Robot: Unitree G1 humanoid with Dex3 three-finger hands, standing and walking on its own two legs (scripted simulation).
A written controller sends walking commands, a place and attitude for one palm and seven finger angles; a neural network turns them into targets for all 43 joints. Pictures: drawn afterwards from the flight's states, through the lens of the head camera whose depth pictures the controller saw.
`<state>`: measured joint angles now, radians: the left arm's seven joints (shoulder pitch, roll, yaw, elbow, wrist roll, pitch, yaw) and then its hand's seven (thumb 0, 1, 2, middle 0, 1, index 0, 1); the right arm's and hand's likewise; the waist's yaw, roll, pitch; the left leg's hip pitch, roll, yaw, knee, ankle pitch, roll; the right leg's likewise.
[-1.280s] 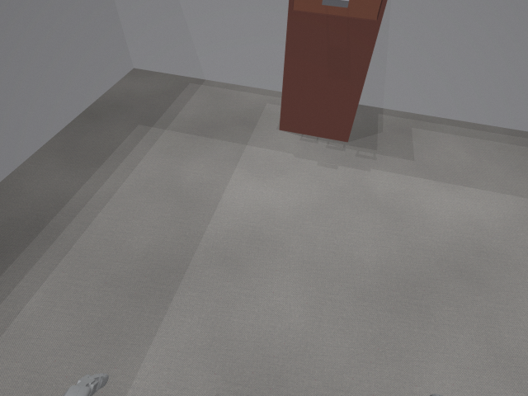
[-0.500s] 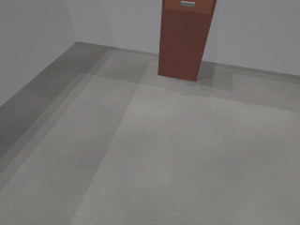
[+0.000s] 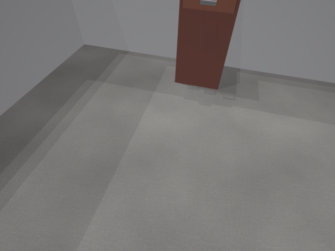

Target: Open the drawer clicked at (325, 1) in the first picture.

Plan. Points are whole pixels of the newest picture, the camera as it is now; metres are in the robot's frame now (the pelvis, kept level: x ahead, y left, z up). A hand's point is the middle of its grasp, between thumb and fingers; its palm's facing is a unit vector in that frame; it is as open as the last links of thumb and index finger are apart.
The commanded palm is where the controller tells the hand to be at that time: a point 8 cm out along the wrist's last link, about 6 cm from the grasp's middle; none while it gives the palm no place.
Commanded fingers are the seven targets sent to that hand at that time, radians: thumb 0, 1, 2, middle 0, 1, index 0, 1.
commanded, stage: look at it before walking up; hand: left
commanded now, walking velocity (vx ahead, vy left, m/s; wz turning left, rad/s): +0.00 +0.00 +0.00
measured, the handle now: (208, 1) +1.72 -0.20 +0.00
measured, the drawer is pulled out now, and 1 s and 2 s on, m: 0.00 0.00 0.00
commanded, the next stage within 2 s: walk to a spot facing it in 0.26 s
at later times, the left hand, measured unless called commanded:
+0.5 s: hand out of the picture +0.07 +0.24 -0.16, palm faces -0.03 -0.95 -0.31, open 7.4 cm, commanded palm none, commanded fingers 0.00 0.90 0.90 -0.20 -0.30 -0.20 -0.30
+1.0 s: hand out of the picture +0.07 +0.13 -0.17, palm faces -0.08 -0.99 -0.15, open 7.3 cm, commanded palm none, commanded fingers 0.00 0.90 0.90 -0.20 -0.30 -0.20 -0.30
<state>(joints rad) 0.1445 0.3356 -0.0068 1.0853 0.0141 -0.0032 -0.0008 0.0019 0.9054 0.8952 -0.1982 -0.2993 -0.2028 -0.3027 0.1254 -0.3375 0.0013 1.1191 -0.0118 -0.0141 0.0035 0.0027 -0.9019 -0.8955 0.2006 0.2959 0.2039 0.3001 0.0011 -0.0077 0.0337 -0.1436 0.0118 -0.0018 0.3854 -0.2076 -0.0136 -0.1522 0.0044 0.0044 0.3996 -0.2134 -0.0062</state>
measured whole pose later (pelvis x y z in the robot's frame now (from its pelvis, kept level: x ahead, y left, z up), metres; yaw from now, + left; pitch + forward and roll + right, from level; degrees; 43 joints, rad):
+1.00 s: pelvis +0.16 -0.03 -0.01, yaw -10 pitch -1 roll +0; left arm 0.52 0.09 0.01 1.15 0.03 -0.07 0.02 0.00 0.91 0.90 -0.20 -0.30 -0.20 -0.30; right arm 0.17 -0.18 -0.05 1.06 -0.02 -0.02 0.02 0.01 -0.91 -0.90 0.20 0.30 0.20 0.30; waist 0.03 0.01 0.04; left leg -0.61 0.10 0.09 1.00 -0.23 -0.03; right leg 0.05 0.05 0.03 0.31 -0.35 -0.06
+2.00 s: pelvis +0.57 -0.13 -0.01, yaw -21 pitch -1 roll -2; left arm 0.21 0.17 0.07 1.04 0.03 -0.09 0.03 -0.04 0.96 0.90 -0.20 -0.30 -0.20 -0.30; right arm 0.32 -0.14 -0.06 1.10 -0.02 -0.03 0.00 0.00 -0.91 -0.90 0.20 0.30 0.20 0.30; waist -0.03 0.02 0.04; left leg -0.52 0.15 0.09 1.14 -0.31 -0.02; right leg -0.17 -0.01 -0.19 0.45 -0.27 -0.04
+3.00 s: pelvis +0.86 -0.24 -0.01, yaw -23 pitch -2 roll -1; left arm 0.10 0.12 0.04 0.99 0.02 -0.02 0.03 -0.03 0.93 0.90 -0.20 -0.30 -0.20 -0.30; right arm 0.28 -0.14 -0.06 1.08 -0.02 0.03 -0.01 0.00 -0.91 -0.90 0.19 0.29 0.20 0.30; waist -0.04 0.02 0.04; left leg -0.41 0.11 0.09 1.00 -0.43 -0.05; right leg -0.28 -0.09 -0.28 0.50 -0.18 -0.05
